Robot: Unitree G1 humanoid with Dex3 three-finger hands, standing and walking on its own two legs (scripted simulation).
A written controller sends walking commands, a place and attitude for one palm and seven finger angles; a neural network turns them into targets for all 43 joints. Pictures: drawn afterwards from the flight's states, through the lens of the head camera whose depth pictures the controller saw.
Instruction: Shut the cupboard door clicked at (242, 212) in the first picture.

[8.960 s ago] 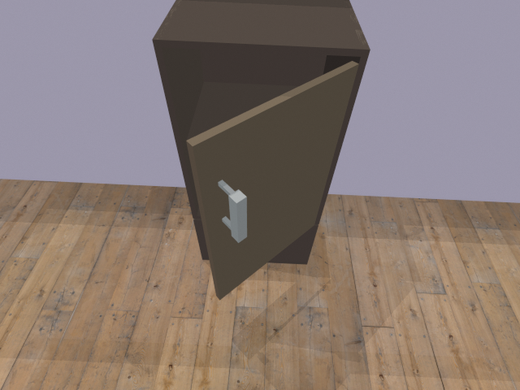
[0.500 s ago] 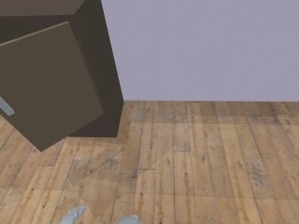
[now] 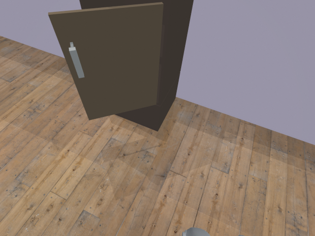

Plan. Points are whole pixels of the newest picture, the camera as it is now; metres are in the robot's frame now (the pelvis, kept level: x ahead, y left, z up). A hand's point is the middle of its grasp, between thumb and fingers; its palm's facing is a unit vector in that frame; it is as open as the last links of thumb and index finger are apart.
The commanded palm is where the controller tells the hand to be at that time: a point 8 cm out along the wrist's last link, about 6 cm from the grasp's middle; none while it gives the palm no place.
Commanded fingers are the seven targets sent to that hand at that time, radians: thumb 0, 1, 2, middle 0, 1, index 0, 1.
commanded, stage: turn to face it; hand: left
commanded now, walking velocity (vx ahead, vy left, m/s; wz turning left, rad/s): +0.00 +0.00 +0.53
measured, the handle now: (76, 60) +0.72 +0.38 -0.01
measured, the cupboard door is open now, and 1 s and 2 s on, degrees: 44 44 44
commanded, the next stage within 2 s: take the last steps up to it in 0.44 s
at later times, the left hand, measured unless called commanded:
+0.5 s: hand out of the picture -0.01 +0.14 -0.14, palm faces +0.28 -0.92 -0.27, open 7.4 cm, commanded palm none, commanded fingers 0.00 0.90 0.90 -0.20 -0.30 -0.20 -0.30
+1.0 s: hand out of the picture -0.05 +0.12 -0.16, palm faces +0.31 -0.93 -0.19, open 7.4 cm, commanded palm none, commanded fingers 0.00 0.90 0.90 -0.20 -0.30 -0.20 -0.30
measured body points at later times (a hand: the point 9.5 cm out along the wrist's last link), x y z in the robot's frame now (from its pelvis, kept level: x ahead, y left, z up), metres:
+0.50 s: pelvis -0.02 -0.07 +0.01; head +0.00 -0.09 +0.45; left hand -0.03 +0.18 -0.12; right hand +0.10 -0.30 -0.15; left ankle -0.08 +0.09 -0.67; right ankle +0.02 -0.14 -0.74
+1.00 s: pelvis +0.00 -0.06 +0.00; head +0.01 -0.07 +0.45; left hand -0.06 +0.17 -0.15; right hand +0.05 -0.30 -0.15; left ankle -0.10 +0.06 -0.74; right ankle +0.10 -0.16 -0.71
